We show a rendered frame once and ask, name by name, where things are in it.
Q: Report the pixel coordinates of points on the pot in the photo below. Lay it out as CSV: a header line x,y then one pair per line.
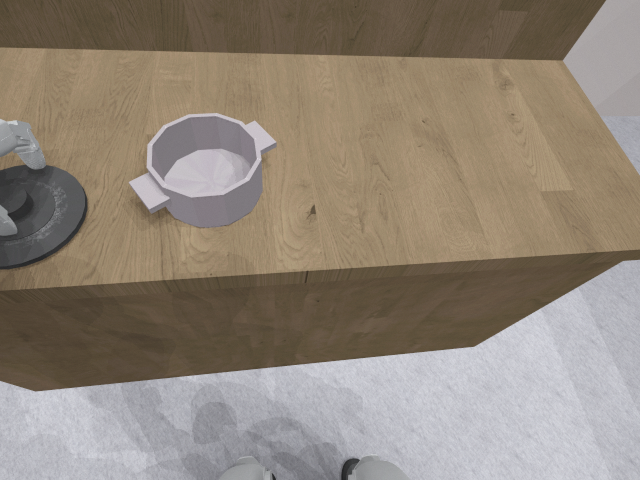
x,y
205,168

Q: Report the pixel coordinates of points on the robot right shin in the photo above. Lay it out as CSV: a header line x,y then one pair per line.
x,y
367,458

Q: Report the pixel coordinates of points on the robot shin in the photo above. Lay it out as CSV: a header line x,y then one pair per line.
x,y
367,458
247,460

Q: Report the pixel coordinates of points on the lid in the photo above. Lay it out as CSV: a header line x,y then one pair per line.
x,y
59,210

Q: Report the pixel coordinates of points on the robot left shin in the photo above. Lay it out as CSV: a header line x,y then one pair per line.
x,y
247,460

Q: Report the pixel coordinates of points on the knob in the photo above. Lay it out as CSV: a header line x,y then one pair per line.
x,y
16,201

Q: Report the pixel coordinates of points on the left robot hand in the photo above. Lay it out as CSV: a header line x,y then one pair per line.
x,y
16,136

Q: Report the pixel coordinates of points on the table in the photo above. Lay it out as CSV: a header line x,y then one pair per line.
x,y
439,175

